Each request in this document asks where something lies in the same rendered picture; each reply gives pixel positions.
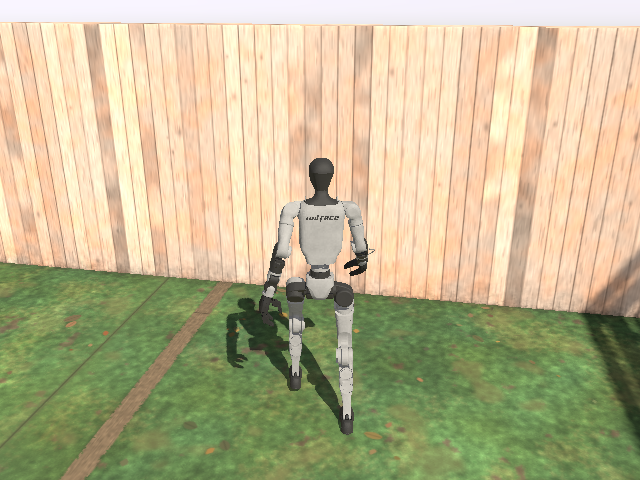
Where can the robot left upper arm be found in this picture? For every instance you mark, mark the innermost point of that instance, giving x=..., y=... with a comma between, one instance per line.
x=286, y=224

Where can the humanoid robot torso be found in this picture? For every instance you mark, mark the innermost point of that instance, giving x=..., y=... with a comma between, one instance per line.
x=320, y=238

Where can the robot left hand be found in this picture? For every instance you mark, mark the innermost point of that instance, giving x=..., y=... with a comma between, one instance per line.
x=264, y=307

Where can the robot right forearm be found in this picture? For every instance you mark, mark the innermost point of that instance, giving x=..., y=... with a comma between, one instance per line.
x=362, y=258

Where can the left robot foot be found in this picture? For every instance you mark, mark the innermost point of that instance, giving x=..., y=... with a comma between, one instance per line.
x=295, y=381

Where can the robot right upper arm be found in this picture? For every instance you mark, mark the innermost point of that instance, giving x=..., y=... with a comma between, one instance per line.
x=353, y=212

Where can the robot left forearm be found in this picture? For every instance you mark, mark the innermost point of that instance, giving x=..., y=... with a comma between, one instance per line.
x=274, y=274

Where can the robot right hand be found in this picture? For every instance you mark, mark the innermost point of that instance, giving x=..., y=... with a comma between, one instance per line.
x=352, y=263

